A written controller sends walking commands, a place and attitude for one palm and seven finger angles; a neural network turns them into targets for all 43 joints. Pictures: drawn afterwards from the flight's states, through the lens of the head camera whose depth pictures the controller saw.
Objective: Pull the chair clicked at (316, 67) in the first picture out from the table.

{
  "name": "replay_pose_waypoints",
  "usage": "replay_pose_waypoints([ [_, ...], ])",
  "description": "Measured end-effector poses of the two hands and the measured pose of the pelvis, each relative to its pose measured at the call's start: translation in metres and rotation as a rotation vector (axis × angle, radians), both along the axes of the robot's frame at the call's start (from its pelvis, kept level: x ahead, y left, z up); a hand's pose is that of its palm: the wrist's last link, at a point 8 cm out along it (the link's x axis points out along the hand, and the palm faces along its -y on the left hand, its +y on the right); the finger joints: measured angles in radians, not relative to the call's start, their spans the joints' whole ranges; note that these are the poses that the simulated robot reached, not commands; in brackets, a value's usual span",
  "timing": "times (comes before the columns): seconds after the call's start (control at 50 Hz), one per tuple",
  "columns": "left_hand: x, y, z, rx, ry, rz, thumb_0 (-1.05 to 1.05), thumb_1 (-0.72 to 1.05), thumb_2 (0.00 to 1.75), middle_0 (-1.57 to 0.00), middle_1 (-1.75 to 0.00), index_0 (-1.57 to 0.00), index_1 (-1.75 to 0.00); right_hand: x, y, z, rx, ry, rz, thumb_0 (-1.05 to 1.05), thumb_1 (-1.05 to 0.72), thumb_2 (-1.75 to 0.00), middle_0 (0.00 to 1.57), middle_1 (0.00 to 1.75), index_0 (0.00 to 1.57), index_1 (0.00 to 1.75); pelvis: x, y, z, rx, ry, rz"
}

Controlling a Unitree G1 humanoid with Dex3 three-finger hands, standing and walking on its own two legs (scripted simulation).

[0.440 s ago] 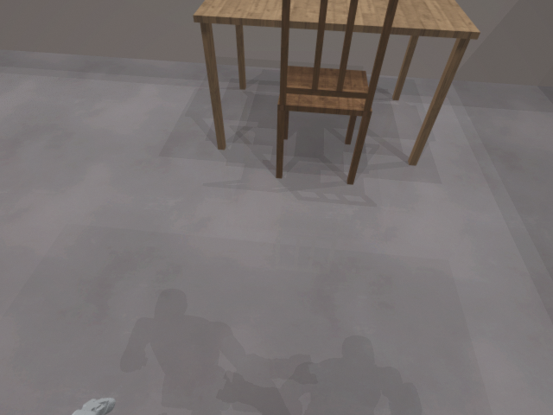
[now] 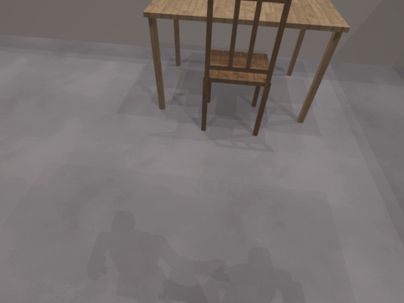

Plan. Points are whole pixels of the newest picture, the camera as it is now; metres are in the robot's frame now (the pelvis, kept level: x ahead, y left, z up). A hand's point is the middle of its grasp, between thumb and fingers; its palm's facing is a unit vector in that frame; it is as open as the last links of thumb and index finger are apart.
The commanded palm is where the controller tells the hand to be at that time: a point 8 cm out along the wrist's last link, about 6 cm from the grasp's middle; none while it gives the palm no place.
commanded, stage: stand and wait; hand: left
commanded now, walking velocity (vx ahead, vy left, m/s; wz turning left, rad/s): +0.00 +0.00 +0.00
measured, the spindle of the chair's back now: (233, 36) +1.40 -0.09 -0.07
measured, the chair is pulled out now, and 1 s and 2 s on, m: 0.00 0.00 0.00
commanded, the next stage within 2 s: look at it before walking up in 0.38 s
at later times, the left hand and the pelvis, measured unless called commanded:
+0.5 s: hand out of the picture +0.06 +0.24 -0.15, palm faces -0.03 -0.94 -0.33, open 7.4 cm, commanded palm none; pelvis -0.01 +0.00 +0.00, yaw +0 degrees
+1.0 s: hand out of the picture +0.06 +0.24 -0.15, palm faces -0.04 -0.94 -0.33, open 7.4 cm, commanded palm none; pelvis -0.01 +0.00 +0.00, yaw +0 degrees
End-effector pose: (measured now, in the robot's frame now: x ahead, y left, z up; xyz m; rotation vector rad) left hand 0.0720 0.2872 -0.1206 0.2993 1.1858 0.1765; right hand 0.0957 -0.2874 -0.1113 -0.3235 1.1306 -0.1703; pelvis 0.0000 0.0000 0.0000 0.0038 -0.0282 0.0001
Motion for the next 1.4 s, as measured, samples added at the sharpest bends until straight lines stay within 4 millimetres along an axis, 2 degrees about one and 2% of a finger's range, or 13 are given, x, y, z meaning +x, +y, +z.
replay_pose_waypoints([
  [0.2,-0.015,0.004,0.0,0.009,0.034,0.006,0.01,0.9,0.9,-0.2,-0.3,-0.21,-0.3,-0.031,-0.006,-0.003,-0.005,0.068,-0.029,0.0,-0.91,-0.9,0.2,0.3,0.2,0.3,-0.007,-0.001,0.002,-0.001,-0.006,-0.001],
  [0.38,-0.015,0.003,0.002,0.009,0.032,-0.002,0.0,0.9,0.9,-0.2,-0.3,-0.21,-0.3,-0.042,-0.005,-0.005,0.004,0.086,-0.038,0.0,-0.91,-0.9,0.2,0.3,0.2,0.3,-0.011,-0.001,0.003,0.0,-0.005,-0.003],
  [1.14,-0.014,-0.001,0.002,0.008,0.046,0.0,0.0,0.9,0.9,-0.2,-0.3,-0.21,-0.3,-0.03,-0.006,-0.003,0.006,0.078,-0.034,0.0,-0.91,-0.9,0.2,0.3,0.2,0.3,-0.006,-0.003,0.005,0.0,0.0,-0.008],
  [1.28,-0.019,-0.019,-0.01,-0.032,0.112,-0.01,0.0,0.9,0.9,-0.2,-0.3,-0.2,-0.3,-0.04,0.006,-0.017,0.053,0.087,-0.086,0.0,-0.91,-0.9,0.2,0.3,0.2,0.3,0.008,-0.006,-0.002,0.007,0.011,-0.066],
  [1.34,-0.019,-0.034,-0.015,-0.053,0.159,-0.028,0.0,0.9,0.9,-0.2,-0.3,-0.2,-0.3,-0.052,0.009,-0.027,0.091,0.096,-0.143,0.0,-0.91,-0.9,0.2,0.3,0.2,0.3,0.019,-0.013,-0.005,0.017,0.015,-0.113],
  [1.4,-0.009,-0.055,-0.017,-0.066,0.189,-0.056,0.0,0.9,0.9,-0.2,-0.3,-0.2,-0.3,-0.067,0.005,-0.038,0.124,0.122,-0.204,0.0,-0.91,-0.9,0.2,0.3,0.2,0.3,0.031,-0.025,-0.009,0.023,0.014,-0.154],
])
